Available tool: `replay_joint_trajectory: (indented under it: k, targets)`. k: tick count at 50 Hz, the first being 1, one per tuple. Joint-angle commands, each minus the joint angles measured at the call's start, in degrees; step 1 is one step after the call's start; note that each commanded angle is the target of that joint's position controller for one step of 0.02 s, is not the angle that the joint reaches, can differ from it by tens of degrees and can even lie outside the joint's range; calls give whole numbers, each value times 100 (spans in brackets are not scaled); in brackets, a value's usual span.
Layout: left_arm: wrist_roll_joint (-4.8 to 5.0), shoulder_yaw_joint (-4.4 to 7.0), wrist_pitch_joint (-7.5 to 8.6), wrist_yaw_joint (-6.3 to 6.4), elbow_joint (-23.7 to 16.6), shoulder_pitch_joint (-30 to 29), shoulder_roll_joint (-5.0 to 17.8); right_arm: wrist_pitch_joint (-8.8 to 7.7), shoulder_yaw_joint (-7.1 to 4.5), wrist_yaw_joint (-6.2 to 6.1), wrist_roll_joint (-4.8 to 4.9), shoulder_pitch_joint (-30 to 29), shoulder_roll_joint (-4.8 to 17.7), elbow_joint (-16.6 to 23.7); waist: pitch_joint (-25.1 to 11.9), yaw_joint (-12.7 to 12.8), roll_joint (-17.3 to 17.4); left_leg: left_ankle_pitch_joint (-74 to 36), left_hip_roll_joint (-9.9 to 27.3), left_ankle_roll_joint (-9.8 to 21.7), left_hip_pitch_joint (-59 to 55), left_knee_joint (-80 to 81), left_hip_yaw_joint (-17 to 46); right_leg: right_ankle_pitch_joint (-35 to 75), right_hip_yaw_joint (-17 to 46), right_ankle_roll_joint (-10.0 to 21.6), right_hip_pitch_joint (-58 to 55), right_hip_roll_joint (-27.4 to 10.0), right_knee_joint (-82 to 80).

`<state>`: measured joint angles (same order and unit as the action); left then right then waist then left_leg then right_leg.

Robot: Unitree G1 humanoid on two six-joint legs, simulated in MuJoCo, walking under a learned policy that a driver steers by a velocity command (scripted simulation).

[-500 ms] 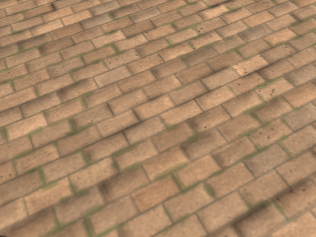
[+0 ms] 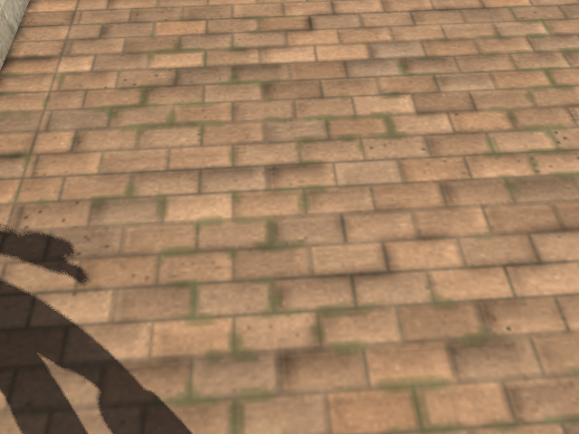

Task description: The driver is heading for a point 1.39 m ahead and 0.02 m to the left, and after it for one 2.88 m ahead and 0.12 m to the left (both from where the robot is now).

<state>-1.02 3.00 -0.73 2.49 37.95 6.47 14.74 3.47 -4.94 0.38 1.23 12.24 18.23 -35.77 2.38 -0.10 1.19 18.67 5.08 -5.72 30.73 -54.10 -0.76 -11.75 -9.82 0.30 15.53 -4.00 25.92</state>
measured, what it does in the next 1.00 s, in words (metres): steps on the spot: left foot, then right foot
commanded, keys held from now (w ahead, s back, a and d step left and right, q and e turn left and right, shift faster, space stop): q+shift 0.18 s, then shift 0.34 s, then e+shift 0.48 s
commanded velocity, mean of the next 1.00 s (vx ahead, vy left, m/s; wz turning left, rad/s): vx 0.01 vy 0.00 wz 0.11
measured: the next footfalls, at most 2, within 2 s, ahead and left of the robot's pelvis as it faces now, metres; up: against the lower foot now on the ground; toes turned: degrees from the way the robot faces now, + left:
left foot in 0.10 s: +0.05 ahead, +0.15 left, +0.00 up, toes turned +11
right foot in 0.56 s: +0.12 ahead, -0.07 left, +0.00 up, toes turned +20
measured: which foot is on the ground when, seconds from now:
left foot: up 0.00-0.08, down 0.10-1.00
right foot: down 0.00-0.10, up 0.12-0.54, down 0.56-0.82, up 0.84-1.00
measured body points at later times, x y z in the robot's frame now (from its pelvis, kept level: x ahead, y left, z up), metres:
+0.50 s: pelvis +0.03 +0.05 +0.00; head +0.05 +0.06 +0.45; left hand +0.08 +0.35 -0.11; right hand +0.29 -0.14 -0.08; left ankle +0.01 +0.14 -0.74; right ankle +0.09 -0.09 -0.71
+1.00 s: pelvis +0.03 +0.04 +0.00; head +0.07 +0.05 +0.45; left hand +0.20 +0.34 -0.08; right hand +0.17 -0.24 -0.09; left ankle +0.00 +0.14 -0.74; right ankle +0.02 -0.10 -0.66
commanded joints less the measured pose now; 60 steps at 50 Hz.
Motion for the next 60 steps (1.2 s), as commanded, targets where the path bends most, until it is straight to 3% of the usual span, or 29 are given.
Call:
replay_joint_trajectory:
  k: [1,4,5,6,7,8,10,11,13,17,24,26,27,28,29,30,32,34,37,40,41,42,43,44,46,49,53,58,60]
  targets:
    - [115,411,101,-58,-286,-100,1152,-16,-82,118,12,-118,372,550,-800,86,-1036,88,-88,241,-388,831,-328,1855,775,1104,-875,-1587,-504]
    - [288,448,156,-140,-142,-32,1028,72,-205,109,21,209,448,461,-847,-170,-847,-680,-395,683,-1466,2278,-508,1309,298,491,-585,-1481,378]
    - [232,413,159,-189,3,324,800,59,-350,18,-4,599,793,342,-834,-253,-93,-1839,-311,982,-2380,2883,48,556,-92,56,180,-1068,1396]
    - [-52,306,161,-220,-330,276,469,17,-572,-100,-52,787,1771,470,-718,-63,2054,-4578,1312,1848,-3512,2897,2528,-2547,-420,-577,2404,-198,3509]
    - [-101,310,198,-156,-581,-429,609,-169,-512,-30,-288,668,1722,673,-1334,-459,1660,-4305,1733,2730,-3276,3145,3410,-2857,979,-623,3024,277,4503]
    - [39,364,189,-101,-616,-732,820,-295,-449,25,-308,568,1483,607,-1236,-519,990,-3554,1454,2549,-3171,3303,2900,-2372,1300,-458,3097,224,4736]
    - [37,393,169,32,-409,-439,859,-301,-308,-80,-31,-110,1031,628,-889,-83,453,-2886,950,1935,-2792,3242,2186,-1364,1445,-315,3079,81,4344]
    - [1,413,145,48,-321,-235,895,-257,-224,-136,-1,-415,865,710,-914,61,547,-3141,839,1850,-2442,3199,1941,-1066,1398,-346,2727,108,4273]
    - [20,390,130,-4,-176,37,815,-229,-136,-195,-99,-517,726,728,-1108,139,550,-3422,658,1818,-2232,3155,1679,-701,1291,-424,2256,241,4168]
    - [70,250,99,-48,-160,-52,585,-229,-112,-243,-120,-355,774,580,-1075,-26,558,-3009,576,1814,-2263,3106,1682,-462,1291,-515,1934,276,3022]
    - [122,224,126,-146,-229,-44,644,-201,-9,-117,-168,-491,668,442,-746,-157,778,-2466,608,1936,-1768,2984,2193,-921,1218,-374,926,300,1698]
    - [127,197,179,-186,-203,123,531,-207,55,-109,-119,-613,528,396,-723,12,733,-2448,452,1807,-1725,2819,2217,-516,1147,-265,390,337,743]
    - [73,132,218,-232,-113,361,373,-230,170,-114,-122,-637,215,327,-808,198,586,-2080,320,1555,-1600,2791,1995,461,1178,-180,-276,225,-235]
    - [-30,111,241,-249,-94,393,479,-298,252,-110,-240,-296,-75,211,-963,19,241,-1317,26,1186,-1427,2641,1684,1530,1622,-56,-887,-139,-361]
    - [-55,167,237,-231,-231,122,911,-374,213,-87,-378,203,4,123,-919,-518,-681,-188,-542,858,-1328,2271,1106,2619,2299,348,-846,-669,-159]
    - [5,149,224,-241,-249,-209,787,-408,169,-102,-400,117,124,127,-830,-587,-1196,-8,-626,571,-1738,2450,811,1901,2543,843,-129,-803,-248]
    - [137,257,189,-253,-368,-195,962,-387,12,-180,-301,-500,497,173,-537,-185,-1050,-240,-745,509,-1651,2189,501,1088,2656,736,53,-516,-319]
    - [211,359,177,-204,-434,4,1206,-323,-32,-227,-239,-533,386,261,-451,-114,-1196,-182,-822,530,-1348,1934,369,1291,3106,892,-24,-613,-269]
    - [232,389,99,-109,-548,139,1109,-371,-50,-189,-174,-407,107,274,-625,-68,-1289,353,-958,571,-1003,1680,372,1748,3689,1177,-343,-720,-161]
    - [316,427,-49,-68,-752,-256,1067,-457,-113,-107,-129,15,80,118,-853,-293,-1015,-141,-779,678,-1624,2561,498,1681,3657,913,-43,-419,218]
    - [343,392,-100,-64,-875,-381,910,-449,-198,-107,-172,157,357,66,-869,-289,-467,-629,-242,874,-2193,3061,933,979,3237,586,601,-40,765]
    - [358,353,-113,-83,-980,-225,785,-414,-310,-115,-244,89,793,21,-585,-45,1011,-1625,682,1449,-2526,3485,2023,-653,2144,137,1716,754,1630]
    - [242,413,-90,-109,-892,55,944,-458,-264,-115,-365,-99,656,166,-646,-27,1469,-2941,1765,2145,-2721,3616,2894,-2403,1759,-128,2227,805,3036]
    - [207,533,-88,-149,-750,250,1218,-486,-173,-146,-336,-225,432,269,-690,59,773,-3476,1900,2285,-2676,3494,2591,-2366,1799,-265,2314,478,4051]
    - [272,512,-185,-180,-585,351,1043,-476,-149,-230,-209,-640,375,324,-491,205,216,-3200,1285,1876,-2576,3383,1467,-1594,1622,-456,2427,220,4429]
    - [333,362,-237,-264,-755,-52,714,-399,-185,-344,-240,-361,541,207,-387,-121,494,-3201,965,1791,-2775,3503,598,-938,1177,-636,2560,71,3966]
    - [270,266,-249,-373,-1009,-393,588,-314,-278,-320,-229,-162,811,90,-583,-324,620,-3112,1223,1838,-3051,3495,109,-920,902,-604,2133,-101,2875]
    - [285,387,-401,-440,-1005,-221,812,-385,-376,-119,-35,-367,987,-13,-624,-173,846,-3094,1406,1496,-2751,3130,-531,-769,416,-256,1012,59,1602]
    - [294,486,-443,-429,-881,199,861,-399,-366,-70,76,-475,877,-81,-744,133,731,-2998,1300,1121,-2534,2393,-886,-256,254,42,161,298,599]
